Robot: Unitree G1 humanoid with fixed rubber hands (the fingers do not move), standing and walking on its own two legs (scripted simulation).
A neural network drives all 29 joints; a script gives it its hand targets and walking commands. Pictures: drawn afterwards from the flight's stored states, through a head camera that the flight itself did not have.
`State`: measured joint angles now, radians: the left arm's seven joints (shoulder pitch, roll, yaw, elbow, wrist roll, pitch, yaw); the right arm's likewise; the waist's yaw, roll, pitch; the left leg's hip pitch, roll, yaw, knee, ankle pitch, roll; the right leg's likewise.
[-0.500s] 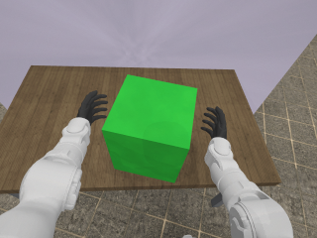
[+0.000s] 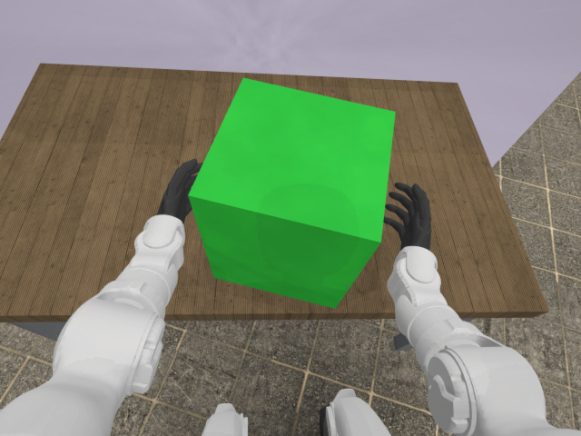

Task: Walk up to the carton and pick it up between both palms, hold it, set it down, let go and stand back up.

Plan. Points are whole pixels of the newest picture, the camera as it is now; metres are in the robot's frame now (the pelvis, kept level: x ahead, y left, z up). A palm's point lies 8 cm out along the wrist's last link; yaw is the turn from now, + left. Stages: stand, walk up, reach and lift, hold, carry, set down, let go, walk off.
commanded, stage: reach and lift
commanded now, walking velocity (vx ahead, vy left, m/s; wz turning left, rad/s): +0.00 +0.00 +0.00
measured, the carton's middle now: (293, 204) +0.45 -0.02 +0.00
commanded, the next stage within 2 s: none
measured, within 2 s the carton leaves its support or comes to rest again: neither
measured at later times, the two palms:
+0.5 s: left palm (188, 207) +0.44 +0.14 +0.01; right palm (394, 242) +0.38 -0.16 +0.00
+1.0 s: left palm (188, 212) +0.44 +0.14 +0.00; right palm (393, 249) +0.37 -0.16 +0.00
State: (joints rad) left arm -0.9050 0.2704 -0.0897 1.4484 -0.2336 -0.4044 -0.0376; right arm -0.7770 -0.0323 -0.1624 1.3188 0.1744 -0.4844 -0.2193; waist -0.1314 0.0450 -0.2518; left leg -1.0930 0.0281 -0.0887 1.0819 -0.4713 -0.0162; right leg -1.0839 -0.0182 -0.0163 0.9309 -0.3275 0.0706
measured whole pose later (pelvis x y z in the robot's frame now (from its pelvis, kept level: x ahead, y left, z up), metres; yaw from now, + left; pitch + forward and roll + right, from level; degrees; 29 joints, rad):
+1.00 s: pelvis +0.02 +0.00 +0.04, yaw +1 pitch +24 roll -5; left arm -0.93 0.17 0.31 1.63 0.17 -0.67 -0.03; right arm -0.71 0.11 -0.64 1.36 -0.33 -0.77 -0.24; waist -0.10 0.08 -0.12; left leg -0.89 0.04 -0.11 0.87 -0.41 -0.02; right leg -0.85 -0.01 -0.04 0.68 -0.25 0.06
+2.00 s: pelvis +0.03 -0.01 +0.05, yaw +0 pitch +27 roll -5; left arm -0.89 0.16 0.22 1.58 0.14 -0.69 -0.01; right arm -0.67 0.10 -0.54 1.37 -0.27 -0.80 -0.28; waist -0.08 0.05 -0.15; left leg -0.88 0.06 -0.10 0.74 -0.34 -0.03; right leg -0.82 0.00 -0.05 0.51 -0.16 0.05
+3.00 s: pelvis +0.04 +0.00 +0.08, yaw +2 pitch +4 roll -2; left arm -0.65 0.07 0.11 0.89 0.05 0.10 0.02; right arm -0.46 0.08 -0.21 0.57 -0.03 0.17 -0.26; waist -0.12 0.03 -0.10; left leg -0.24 0.00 -0.08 0.47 -0.29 0.00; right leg -0.23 -0.05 0.01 0.33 -0.16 0.08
